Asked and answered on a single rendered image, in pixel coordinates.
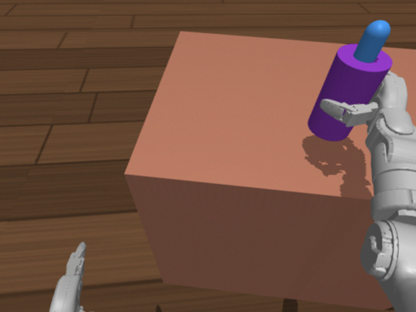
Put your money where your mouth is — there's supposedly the bottle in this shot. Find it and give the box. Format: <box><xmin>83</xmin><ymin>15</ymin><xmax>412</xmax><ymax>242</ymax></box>
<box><xmin>308</xmin><ymin>20</ymin><xmax>393</xmax><ymax>142</ymax></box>

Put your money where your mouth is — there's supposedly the right robot arm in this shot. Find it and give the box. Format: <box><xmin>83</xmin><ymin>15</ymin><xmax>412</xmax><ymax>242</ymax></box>
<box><xmin>360</xmin><ymin>107</ymin><xmax>416</xmax><ymax>312</ymax></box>

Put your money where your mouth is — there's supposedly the right robot hand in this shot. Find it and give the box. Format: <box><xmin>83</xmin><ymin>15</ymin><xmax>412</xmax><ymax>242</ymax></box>
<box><xmin>320</xmin><ymin>70</ymin><xmax>408</xmax><ymax>127</ymax></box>

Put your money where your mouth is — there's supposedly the left robot hand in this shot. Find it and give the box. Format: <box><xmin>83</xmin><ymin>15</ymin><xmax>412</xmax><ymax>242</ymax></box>
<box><xmin>49</xmin><ymin>242</ymin><xmax>94</xmax><ymax>312</ymax></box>

